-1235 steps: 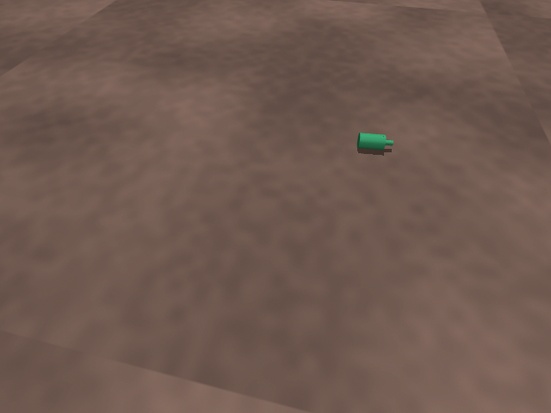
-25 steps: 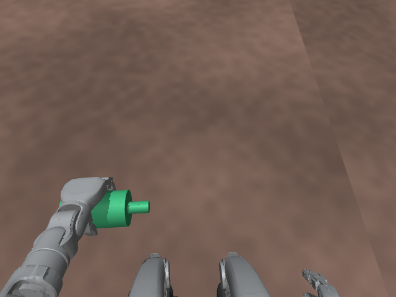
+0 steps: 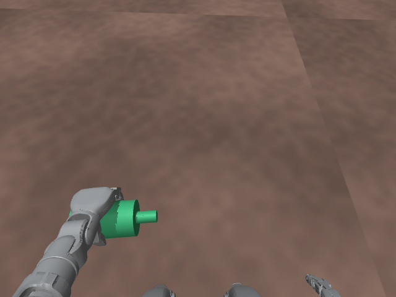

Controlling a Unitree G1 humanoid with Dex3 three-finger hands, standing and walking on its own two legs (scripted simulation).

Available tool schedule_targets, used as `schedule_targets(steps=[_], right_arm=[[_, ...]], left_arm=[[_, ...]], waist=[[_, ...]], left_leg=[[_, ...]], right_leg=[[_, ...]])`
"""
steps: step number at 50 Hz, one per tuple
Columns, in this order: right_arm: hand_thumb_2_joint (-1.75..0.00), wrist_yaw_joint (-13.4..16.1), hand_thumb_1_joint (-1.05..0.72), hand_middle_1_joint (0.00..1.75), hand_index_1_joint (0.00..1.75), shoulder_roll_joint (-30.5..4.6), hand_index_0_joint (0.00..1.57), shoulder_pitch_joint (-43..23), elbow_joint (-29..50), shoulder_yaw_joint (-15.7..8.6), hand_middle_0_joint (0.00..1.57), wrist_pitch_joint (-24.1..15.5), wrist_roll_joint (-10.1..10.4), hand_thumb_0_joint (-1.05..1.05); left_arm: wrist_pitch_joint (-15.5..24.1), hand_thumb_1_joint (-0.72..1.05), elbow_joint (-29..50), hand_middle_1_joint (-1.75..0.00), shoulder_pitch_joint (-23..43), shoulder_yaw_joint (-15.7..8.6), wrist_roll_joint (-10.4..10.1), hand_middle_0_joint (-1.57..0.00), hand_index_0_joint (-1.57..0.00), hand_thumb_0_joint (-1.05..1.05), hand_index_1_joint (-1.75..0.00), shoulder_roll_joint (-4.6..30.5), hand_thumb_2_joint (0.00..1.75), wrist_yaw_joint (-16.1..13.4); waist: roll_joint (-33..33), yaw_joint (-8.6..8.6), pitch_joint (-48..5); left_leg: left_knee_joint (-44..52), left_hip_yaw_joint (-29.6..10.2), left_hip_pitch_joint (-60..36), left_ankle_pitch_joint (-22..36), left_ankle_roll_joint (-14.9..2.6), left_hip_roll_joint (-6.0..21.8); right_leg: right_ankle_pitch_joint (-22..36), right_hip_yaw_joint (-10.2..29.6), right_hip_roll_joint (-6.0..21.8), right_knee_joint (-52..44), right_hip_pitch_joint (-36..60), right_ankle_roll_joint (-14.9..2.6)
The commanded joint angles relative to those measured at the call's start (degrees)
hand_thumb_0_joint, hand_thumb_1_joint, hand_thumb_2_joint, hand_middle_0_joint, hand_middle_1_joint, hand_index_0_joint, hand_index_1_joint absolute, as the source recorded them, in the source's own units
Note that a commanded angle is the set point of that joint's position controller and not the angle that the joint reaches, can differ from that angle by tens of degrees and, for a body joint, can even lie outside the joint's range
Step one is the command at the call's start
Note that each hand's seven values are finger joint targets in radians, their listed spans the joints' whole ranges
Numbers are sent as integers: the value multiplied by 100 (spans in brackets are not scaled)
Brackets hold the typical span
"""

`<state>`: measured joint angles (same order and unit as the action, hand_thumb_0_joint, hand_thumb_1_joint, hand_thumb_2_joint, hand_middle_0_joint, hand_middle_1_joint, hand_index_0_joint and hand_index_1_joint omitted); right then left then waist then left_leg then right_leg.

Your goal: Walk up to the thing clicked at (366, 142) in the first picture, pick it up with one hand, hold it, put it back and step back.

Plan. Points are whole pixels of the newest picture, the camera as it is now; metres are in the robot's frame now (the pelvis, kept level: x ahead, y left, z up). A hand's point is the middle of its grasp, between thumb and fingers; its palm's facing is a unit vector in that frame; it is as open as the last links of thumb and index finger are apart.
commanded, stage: hold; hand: left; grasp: from above
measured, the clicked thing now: (117, 218) +0.31 +0.19 -0.10
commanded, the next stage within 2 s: crouch in 1.96 s
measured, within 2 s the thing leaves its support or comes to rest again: neither
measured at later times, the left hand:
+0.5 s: hand (95, 206) +0.32 +0.23 -0.04, palm faces -0.47 -0.03 -0.88, open 11.2 cm
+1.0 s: hand (91, 211) +0.30 +0.22 -0.02, palm faces -0.48 -0.03 -0.88, open 11.2 cm
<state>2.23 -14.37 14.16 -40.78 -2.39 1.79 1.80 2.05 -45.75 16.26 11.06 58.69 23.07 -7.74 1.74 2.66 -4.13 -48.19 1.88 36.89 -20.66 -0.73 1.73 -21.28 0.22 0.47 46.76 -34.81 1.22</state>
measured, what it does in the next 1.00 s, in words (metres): stands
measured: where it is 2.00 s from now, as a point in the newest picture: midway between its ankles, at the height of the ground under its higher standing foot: outside the picture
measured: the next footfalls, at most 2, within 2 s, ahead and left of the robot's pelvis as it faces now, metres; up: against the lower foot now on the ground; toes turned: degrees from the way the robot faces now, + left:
none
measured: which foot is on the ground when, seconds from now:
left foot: down 0.00-1.00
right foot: down 0.00-1.00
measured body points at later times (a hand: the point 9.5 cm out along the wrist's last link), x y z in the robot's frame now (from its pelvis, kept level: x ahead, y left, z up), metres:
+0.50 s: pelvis +0.02 +0.00 +0.02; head +0.05 +0.00 +0.47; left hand +0.34 +0.23 +0.01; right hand +0.13 -0.27 -0.09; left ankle +0.03 +0.11 -0.70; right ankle +0.02 -0.14 -0.70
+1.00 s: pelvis +0.01 +0.00 +0.03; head +0.03 -0.01 +0.48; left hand +0.32 +0.22 +0.03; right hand +0.13 -0.26 -0.09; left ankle +0.03 +0.11 -0.70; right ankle +0.02 -0.14 -0.70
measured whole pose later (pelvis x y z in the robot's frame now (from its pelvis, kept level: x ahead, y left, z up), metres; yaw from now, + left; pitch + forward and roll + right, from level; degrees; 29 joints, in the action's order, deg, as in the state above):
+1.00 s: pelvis +0.01 +0.00 +0.03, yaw -1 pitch +2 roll +0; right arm 2.9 -14.9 12.5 -38.7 -1.9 4.5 2.8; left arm 3.8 -38.8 13.7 12.1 57.6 24.1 0.8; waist 2.5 0.5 -0.9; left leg -33.0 3.2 20.4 -15.1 -1.0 1.0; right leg -15.5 1.3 0.9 32.0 -18.9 1.5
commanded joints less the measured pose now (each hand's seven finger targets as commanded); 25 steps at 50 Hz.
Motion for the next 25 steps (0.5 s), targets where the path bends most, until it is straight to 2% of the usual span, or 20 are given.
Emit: schedule_targets(steps=[1, 2, 3, 5, 6, 7, 8, 11, 13, 14, 16, 19, 21, 23, 24, 25], right_arm=[[-90, 79, -90, 30, 30, -838, 20, 2, 592, -292, 20, -185, 36, 0], [-90, 86, -90, 30, 30, -826, 20, 6, 579, -302, 20, -190, 33, 0], [-90, 89, -90, 30, 30, -838, 20, -3, 581, -300, 20, -190, 35, 0], [-90, 92, -90, 30, 30, -833, 20, -13, 602, -303, 20, -178, 46, 0], [-90, 93, -90, 30, 30, -853, 20, -17, 607, -309, 20, -173, 45, 0], [-90, 90, -90, 30, 30, -847, 20, -76, 640, -299, 20, -161, 54, 0], [-90, 95, -90, 30, 30, -834, 20, -64, 628, -301, 20, -159, 51, 0], [-90, 96, -89, 30, 30, -849, 20, -40, 615, -313, 20, -154, 60, 0], [-90, 98, -90, 30, 30, -875, 20, -58, 628, -333, 20, -134, 65, 0], [-90, 97, -90, 30, 30, -871, 20, -90, 670, -323, 20, -119, 67, 0], [-90, 102, -89, 30, 30, -854, 20, -68, 642, -310, 20, -106, 66, 0], [-90, 95, -89, 30, 30, -893, 20, -88, 697, -330, 20, -83, 86, 0], [-90, 86, -89, 30, 30, -886, 20, -128, 735, -320, 20, -57, 85, 0], [-90, 85, -89, 30, 30, -864, 20, -175, 777, -313, 20, -44, 92, 0], [-90, 81, -89, 30, 30, -902, 20, -148, 763, -331, 20, -43, 92, 0], [-90, 81, -89, 30, 30, -874, 20, -181, 778, -324, 20, -39, 89, 0]], left_arm=[[35, 61, 1158, -69, 1865, -543, -33, -105, -101, 0, -73, 1245, 103, -186], [57, 62, 1258, -69, 2016, -502, -47, -105, -102, 0, -73, 1188, 103, -161], [62, 61, 1209, -70, 1977, -563, -52, -105, -101, 0, -74, 1278, 105, -154], [83, 63, 1282, -70, 1935, -504, -26, -105, -102, 0, -73, 1233, 102, -103], [87, 63, 1184, -70, 1946, -560, 4, -105, -102, 0, -73, 1320, 101, -89], [96, 64, 1251, -69, 1925, -578, 18, -106, -103, 0, -73, 1374, 102, -68], [107, 64, 1296, -69, 1945, -558, 2, -105, -102, 0, -72, 1322, 101, -49], [109, 64, 1374, -71, 1915, -525, -44, -105, -102, 0, -74, 1268, 102, 41], [114, 62, 1409, -71, 1884, -615, -45, -104, -101, 0, -74, 1397, 103, 65], [123, 62, 1459, -71, 1906, -593, -41, -104, -101, 0, -75, 1386, 104, 73], [115, 65, 1443, -71, 1951, -496, -40, -105, -103, 0, -74, 1249, 103, 112], [109, 62, 1429, -67, 1837, -564, -22, -105, -102, 0, -71, 1359, 103, 191], [110, 61, 1471, -69, 1866, -594, -29, -104, -101, 0, -73, 1399, 103, 224], [98, 62, 1602, -69, 1882, -497, -27, -104, -101, 0, -73, 1273, 104, 263], [95, 63, 1546, -68, 1899, -567, -38, -104, -101, 0, -72, 1355, 103, 278], [97, 62, 1653, -68, 1896, -542, -24, -104, -101, 0, -72, 1328, 102, 297]], waist=[[107, 11, -1639], [156, 45, -1668], [120, 18, -1688], [125, 1, -1624], [93, 1, -1576], [108, -70, -1541], [105, -19, -1584], [57, -26, -1760], [127, -73, -1738], [98, -90, -1699], [15, 3, -1605], [103, -104, -1614], [97, -119, -1551], [153, -115, -1519], [175, -87, -1477], [210, -153, -1514]], left_leg=[[923, -131, -1637, 1068, 63, -207], [928, -135, -1683, 1149, 67, -198], [963, -145, -1769, 1257, 71, -195], [1028, -131, -1790, 1351, 65, -209], [1057, -120, -1759, 1309, 60, -221], [1121, -89, -1802, 1290, 51, -234], [1124, -76, -1870, 1360, 53, -241], [1155, -88, -2088, 1733, 55, -223], [1200, -88, -2208, 1928, 66, -212], [1240, -83, -2225, 1912, 63, -216], [1274, -78, -2188, 1916, 46, -217], [1334, -56, -2331, 2064, 49, -214], [1389, -55, -2321, 2048, 52, -218], [1449, -48, -2382, 1995, 54, -216], [1483, -66, -2403, 1987, 71, -193], [1514, -78, -2448, 2043, 74, -185]], right_leg=[[1024, -18, -225, -976, 600, -176], [1093, -5, -236, -990, 597, -171], [1170, -20, -232, -1014, 716, -171], [1267, 2, -236, -1073, 766, -174], [1227, 4, -233, -1121, 794, -173], [1224, 12, -221, -1192, 887, -171], [1302, 37, -222, -1213, 919, -168], [1628, 22, -231, -1207, 1136, -166], [1735, -1, -243, -1247, 1177, -173], [1736, -11, -241, -1285, 1213, -173], [1798, 9, -251, -1332, 1228, -159], [1843, 2, -249, -1380, 1299, -178], [1851, -4, -243, -1427, 1412, -178], [1797, 0, -251, -1474, 1374, -189], [1745, -25, -266, -1480, 1417, -195], [1778, -30, -274, -1481, 1413, -204]])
